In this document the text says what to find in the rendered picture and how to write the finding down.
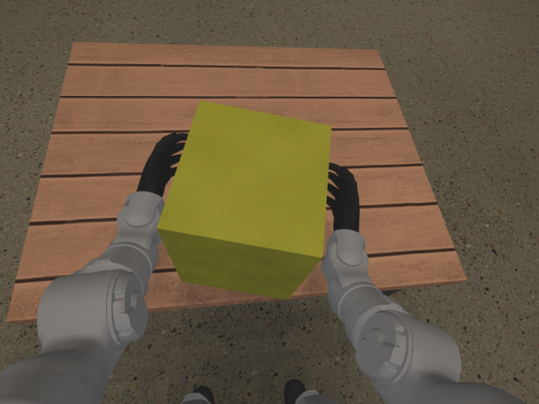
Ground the robot left hand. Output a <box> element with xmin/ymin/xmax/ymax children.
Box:
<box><xmin>136</xmin><ymin>132</ymin><xmax>188</xmax><ymax>197</ymax></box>

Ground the robot right forearm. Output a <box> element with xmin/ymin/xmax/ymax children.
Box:
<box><xmin>321</xmin><ymin>229</ymin><xmax>411</xmax><ymax>351</ymax></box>

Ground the table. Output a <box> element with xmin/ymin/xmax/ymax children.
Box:
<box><xmin>6</xmin><ymin>42</ymin><xmax>467</xmax><ymax>324</ymax></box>

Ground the robot left forearm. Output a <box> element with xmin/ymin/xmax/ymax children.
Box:
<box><xmin>37</xmin><ymin>191</ymin><xmax>165</xmax><ymax>344</ymax></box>

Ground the left robot shin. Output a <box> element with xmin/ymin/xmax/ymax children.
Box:
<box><xmin>182</xmin><ymin>392</ymin><xmax>208</xmax><ymax>403</ymax></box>

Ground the robot left upper arm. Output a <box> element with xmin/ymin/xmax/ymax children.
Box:
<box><xmin>0</xmin><ymin>269</ymin><xmax>148</xmax><ymax>404</ymax></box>

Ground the robot right upper arm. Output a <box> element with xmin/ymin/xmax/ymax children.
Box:
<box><xmin>355</xmin><ymin>310</ymin><xmax>527</xmax><ymax>404</ymax></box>

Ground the robot right hand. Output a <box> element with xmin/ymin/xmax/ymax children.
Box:
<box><xmin>327</xmin><ymin>162</ymin><xmax>360</xmax><ymax>232</ymax></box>

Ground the robot left foot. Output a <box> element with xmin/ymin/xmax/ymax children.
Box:
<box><xmin>193</xmin><ymin>386</ymin><xmax>214</xmax><ymax>404</ymax></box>

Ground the carton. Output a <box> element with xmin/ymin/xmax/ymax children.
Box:
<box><xmin>157</xmin><ymin>100</ymin><xmax>332</xmax><ymax>300</ymax></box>

